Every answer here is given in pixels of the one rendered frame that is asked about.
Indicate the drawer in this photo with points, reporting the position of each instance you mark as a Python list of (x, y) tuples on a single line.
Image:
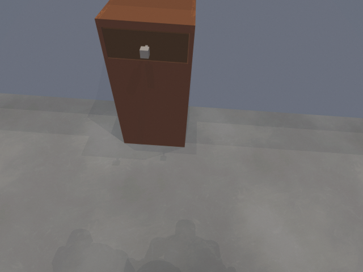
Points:
[(164, 46)]

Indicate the handle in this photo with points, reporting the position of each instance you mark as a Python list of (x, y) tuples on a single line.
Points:
[(144, 52)]

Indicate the cabinet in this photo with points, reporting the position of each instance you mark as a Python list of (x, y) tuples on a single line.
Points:
[(151, 97)]

